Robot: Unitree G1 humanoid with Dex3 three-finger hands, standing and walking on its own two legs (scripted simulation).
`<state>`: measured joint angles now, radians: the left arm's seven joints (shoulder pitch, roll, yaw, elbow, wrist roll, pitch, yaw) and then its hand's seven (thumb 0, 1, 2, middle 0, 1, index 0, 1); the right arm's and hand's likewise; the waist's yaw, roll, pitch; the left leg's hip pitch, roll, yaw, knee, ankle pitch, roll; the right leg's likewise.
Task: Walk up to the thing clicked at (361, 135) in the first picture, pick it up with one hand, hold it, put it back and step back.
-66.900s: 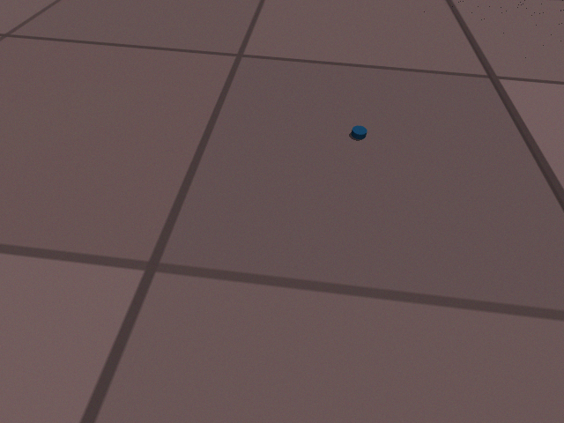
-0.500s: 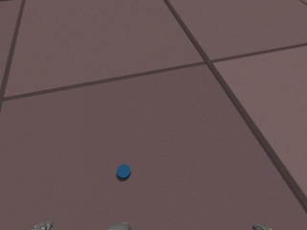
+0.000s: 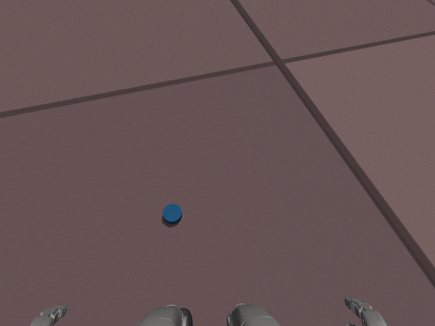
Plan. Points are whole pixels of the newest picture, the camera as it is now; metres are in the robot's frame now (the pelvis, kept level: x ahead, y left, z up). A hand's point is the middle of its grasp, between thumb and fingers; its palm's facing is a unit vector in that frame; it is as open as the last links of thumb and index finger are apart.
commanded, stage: step back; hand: left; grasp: from above
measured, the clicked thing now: (172, 213) +0.58 +0.15 -0.75
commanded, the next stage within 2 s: none
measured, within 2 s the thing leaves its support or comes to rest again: neither
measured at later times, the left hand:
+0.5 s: hand out of the picture -0.03 +0.24 -0.14, palm faces +0.03 -0.92 -0.39, open 7.4 cm
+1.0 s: hand out of the picture -0.25 +0.22 -0.16, palm faces -0.02 -0.92 -0.40, open 7.4 cm
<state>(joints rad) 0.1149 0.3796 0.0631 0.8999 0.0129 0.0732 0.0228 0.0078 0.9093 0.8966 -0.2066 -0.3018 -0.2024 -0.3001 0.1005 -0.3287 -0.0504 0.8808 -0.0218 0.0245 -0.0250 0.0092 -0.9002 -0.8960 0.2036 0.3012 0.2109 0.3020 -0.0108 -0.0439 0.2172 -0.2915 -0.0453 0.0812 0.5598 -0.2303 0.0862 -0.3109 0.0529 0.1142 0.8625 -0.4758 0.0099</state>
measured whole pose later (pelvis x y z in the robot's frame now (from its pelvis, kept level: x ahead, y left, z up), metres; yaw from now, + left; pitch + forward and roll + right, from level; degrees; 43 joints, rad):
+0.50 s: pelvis -0.14 -0.02 +0.00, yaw +4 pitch -2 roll +1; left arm 0.12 0.34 0.06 0.75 0.04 0.05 0.01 0.01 0.91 0.90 -0.21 -0.30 -0.20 -0.30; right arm 0.18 -0.42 -0.05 0.90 -0.01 0.04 -0.03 0.01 -0.90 -0.90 0.20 0.30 0.21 0.30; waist 0.01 0.00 0.19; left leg -0.28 -0.05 -0.08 0.83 -0.52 -0.02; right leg -0.38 0.00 -0.04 0.58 -0.18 -0.04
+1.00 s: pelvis -0.32 -0.05 -0.01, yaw -1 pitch -3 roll -3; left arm 0.19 0.38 0.08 0.87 0.03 0.05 0.00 0.01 0.91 0.90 -0.20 -0.30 -0.20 -0.30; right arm 0.04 -0.41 -0.05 0.80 -0.02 0.04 -0.01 0.01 -0.90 -0.90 0.20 0.30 0.21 0.30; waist 0.02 0.06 0.21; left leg -0.46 0.10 -0.03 0.68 -0.17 -0.01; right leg -0.20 0.05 0.03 0.65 -0.40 0.01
